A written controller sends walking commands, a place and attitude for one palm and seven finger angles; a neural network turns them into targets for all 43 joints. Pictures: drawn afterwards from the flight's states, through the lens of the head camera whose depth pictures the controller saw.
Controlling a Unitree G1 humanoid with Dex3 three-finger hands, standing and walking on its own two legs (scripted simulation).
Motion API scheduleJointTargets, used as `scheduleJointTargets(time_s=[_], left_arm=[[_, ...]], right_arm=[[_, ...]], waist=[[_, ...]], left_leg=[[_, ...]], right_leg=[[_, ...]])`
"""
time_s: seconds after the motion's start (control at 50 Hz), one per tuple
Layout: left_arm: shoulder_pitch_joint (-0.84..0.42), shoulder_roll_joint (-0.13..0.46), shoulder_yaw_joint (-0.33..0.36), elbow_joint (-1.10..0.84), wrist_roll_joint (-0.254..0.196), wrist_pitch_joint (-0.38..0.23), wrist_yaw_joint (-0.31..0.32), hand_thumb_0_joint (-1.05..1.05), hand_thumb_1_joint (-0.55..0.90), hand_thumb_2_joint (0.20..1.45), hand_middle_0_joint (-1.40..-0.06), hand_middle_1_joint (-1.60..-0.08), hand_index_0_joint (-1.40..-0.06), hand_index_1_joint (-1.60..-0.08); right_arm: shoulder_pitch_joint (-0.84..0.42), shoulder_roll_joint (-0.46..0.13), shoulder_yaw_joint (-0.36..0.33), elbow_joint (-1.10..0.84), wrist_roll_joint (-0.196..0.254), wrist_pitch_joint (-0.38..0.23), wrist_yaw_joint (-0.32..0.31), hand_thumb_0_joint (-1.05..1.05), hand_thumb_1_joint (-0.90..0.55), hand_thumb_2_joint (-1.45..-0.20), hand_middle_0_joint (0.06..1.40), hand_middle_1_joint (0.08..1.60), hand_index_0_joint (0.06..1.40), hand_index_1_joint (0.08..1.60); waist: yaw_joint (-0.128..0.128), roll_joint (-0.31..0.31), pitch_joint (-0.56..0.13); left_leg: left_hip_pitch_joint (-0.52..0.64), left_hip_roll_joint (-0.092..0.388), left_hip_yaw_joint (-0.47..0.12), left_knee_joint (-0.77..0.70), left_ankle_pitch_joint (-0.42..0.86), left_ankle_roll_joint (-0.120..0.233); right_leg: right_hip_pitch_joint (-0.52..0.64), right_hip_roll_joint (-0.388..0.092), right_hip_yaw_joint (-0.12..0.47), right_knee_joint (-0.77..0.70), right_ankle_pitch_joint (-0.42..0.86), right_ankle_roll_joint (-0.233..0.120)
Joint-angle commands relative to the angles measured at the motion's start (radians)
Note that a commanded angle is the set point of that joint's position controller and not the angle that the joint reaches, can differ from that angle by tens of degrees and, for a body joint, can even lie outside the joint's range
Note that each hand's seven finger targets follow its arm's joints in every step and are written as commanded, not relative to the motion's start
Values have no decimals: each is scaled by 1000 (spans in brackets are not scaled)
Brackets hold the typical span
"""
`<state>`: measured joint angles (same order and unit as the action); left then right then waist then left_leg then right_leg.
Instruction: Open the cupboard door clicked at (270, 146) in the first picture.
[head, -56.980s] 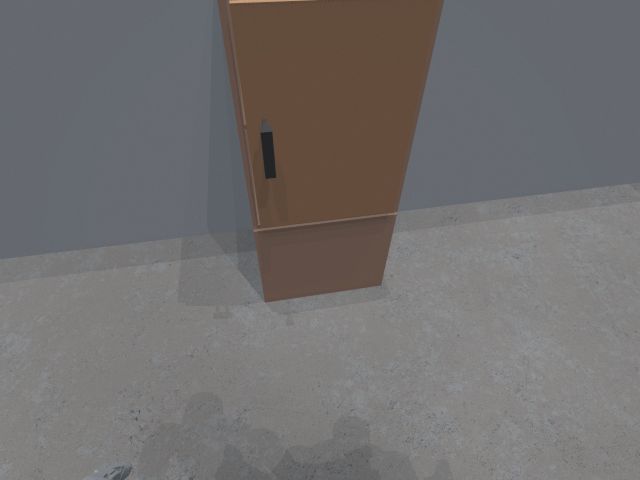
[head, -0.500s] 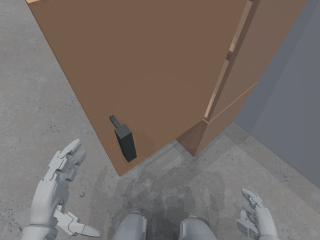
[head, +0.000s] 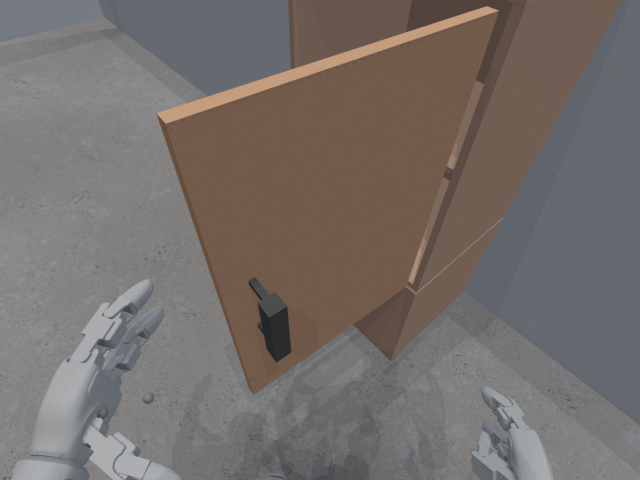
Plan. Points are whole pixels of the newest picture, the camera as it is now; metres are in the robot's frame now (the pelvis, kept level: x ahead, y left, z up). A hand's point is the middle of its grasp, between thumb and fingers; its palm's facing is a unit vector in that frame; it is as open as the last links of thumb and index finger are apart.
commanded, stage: draw the hand back to the body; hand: left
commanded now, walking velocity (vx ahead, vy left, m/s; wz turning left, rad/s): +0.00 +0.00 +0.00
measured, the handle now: (267, 318) +0.33 +0.10 +0.00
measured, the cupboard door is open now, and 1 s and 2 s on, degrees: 86 86 86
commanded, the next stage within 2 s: step back with the hand held close in 1.06 s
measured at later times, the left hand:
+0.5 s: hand (36, 322) +0.21 +0.26 +0.18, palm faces +0.36 -0.85 -0.40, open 11.2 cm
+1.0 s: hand (16, 307) +0.21 +0.25 +0.21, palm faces +0.41 -0.83 -0.38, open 7.5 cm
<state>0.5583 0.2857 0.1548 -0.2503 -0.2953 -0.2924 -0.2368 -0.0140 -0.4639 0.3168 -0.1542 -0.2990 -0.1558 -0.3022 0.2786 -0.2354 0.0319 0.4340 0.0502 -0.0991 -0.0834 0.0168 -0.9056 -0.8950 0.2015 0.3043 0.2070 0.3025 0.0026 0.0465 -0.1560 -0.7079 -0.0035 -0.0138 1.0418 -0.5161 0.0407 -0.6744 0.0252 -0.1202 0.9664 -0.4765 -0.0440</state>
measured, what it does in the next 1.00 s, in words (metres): rises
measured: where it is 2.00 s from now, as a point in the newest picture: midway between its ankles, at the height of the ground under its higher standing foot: outside the picture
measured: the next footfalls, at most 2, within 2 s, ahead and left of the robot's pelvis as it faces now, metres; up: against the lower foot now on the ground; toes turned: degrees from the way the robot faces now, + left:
none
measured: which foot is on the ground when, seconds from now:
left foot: down 0.00-1.00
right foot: down 0.00-1.00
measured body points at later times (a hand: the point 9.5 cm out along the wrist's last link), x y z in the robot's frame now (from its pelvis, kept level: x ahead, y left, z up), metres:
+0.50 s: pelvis +0.02 +0.02 +0.05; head +0.01 +0.01 +0.50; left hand +0.19 +0.30 +0.21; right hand +0.20 -0.19 -0.02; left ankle +0.00 +0.09 -0.68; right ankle +0.01 -0.10 -0.68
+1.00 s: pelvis +0.02 +0.00 +0.07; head +0.00 -0.01 +0.52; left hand +0.18 +0.30 +0.24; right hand +0.19 -0.22 -0.02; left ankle +0.00 +0.09 -0.68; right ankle +0.01 -0.10 -0.68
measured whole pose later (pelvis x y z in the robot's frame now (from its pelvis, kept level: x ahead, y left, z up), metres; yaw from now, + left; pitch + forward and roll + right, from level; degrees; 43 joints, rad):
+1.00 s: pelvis +0.02 +0.00 +0.07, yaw -1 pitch -4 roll -1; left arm 0.48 0.34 0.31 -0.41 -0.06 -0.07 0.11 0.01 0.88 0.90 -0.21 -0.30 -0.21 -0.30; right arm 0.21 -0.23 0.03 0.63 0.01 -0.11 -0.07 0.02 -0.91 -0.90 0.20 0.30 0.21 0.30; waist 0.07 0.05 0.02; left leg -0.09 -0.02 0.03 0.43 -0.27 0.04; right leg -0.08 0.03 -0.05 0.40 -0.24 -0.03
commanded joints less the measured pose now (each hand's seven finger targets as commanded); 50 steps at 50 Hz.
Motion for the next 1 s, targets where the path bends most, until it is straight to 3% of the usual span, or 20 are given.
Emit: scheduleJointTargets(time_s=[0.0,0.02,0.04,0.14,0.2,0.24,0.3,0.42,0.52,0.66,0.74,0.8,0.9,0.98], left_arm=[[45,193,113,-302,153,82,234,0,-255,405,-159,-300,-159,-300],[71,139,65,-318,165,115,264,0,-220,420,-160,-300,-160,-300],[95,112,42,-310,186,145,293,0,-185,435,-161,-300,-161,-300],[27,166,68,-349,232,194,372,0,-10,510,-168,-300,-168,-300],[-29,204,110,-357,242,200,398,0,95,555,-171,-300,-171,-300],[-56,198,111,-366,248,199,405,0,165,585,-174,-300,-174,-300],[-79,205,132,-382,249,195,407,0,270,630,-178,-300,-178,-300],[-57,199,180,-348,239,197,391,0,480,720,-185,-300,-185,-300],[-117,239,244,-403,237,178,385,0,655,795,-191,-300,-191,-300],[-192,279,323,-410,226,160,383,0,900,900,-200,-300,-200,-300],[-128,193,258,-303,220,171,363,0,900,900,-200,-300,-200,-300],[-152,223,275,-317,222,164,364,0,900,900,-200,-300,-200,-300],[-201,280,311,-409,229,147,374,0,900,900,-200,-300,-200,-300],[-186,264,300,-410,232,144,379,0,900,900,-200,-300,-200,-300]], right_arm=[[-88,-86,-39,-171,-13,-30,-34,0,-900,-900,200,300,200,300],[-86,-84,-38,-172,-12,-24,-36,0,-900,-900,200,300,200,300],[-77,-82,-38,-160,-13,-14,-34,0,-900,-900,200,300,200,300],[-95,-98,-29,-139,-21,-6,-37,0,-900,-900,200,300,200,300],[-105,-104,-23,-116,-24,-18,-43,0,-900,-900,200,300,200,300],[-108,-100,-17,-102,-25,-30,-42,0,-900,-900,200,300,200,300],[-121,-104,-13,-78,-28,-48,-36,0,-900,-900,200,300,200,300],[-151,-100,-19,-37,-33,-61,-15,0,-900,-900,200,300,200,300],[-163,-102,-24,-14,-38,-68,1,0,-900,-900,200,300,200,300],[-188,-100,-30,10,-40,-68,9,0,-900,-900,200,300,200,300],[-187,-107,-39,20,-39,-48,19,0,-900,-900,200,300,200,300],[-202,-112,-45,19,-42,-43,15,0,-900,-900,200,300,200,300],[-218,-104,-41,21,-46,-58,7,0,-900,-900,200,300,200,300],[-213,-94,-37,34,-44,-76,6,0,-900,-900,200,300,200,300]], waist=[[42,73,-92],[30,52,-70],[24,76,-43],[19,-18,-6],[26,-11,7],[27,33,23],[37,50,30],[47,-7,78],[55,50,52],[62,62,85],[55,-5,145],[60,-7,130],[67,44,67],[63,78,97]], left_leg=[[160,9,-42,-298,264,-20],[169,14,-43,-304,274,-21],[186,19,-42,-317,295,-21],[283,32,-49,-388,343,-16],[336,32,-52,-437,349,-16],[379,37,-62,-475,364,-24],[427,41,-71,-516,423,-33],[492,50,-54,-577,545,-44],[554,53,-43,-613,631,-54],[579,47,-26,-656,580,-47],[568,49,-18,-677,530,-36],[573,41,-11,-686,477,-25],[590,26,-3,-679,462,-19],[601,23,-4,-681,495,-24]], right_leg=[[176,-28,109,-250,189,4],[176,-31,103,-254,201,10],[196,-35,94,-258,212,11],[274,-33,81,-331,246,18],[328,-35,83,-373,252,14],[342,-38,81,-391,247,15],[396,-37,77,-425,276,13],[485,-31,77,-489,366,17],[552,-31,84,-527,425,15],[584,-26,92,-578,424,13],[574,-24,90,-601,402,18],[595,-27,96,-614,392,16],[630,-30,109,-620,402,14],[613,-28,107,-623,423,13]])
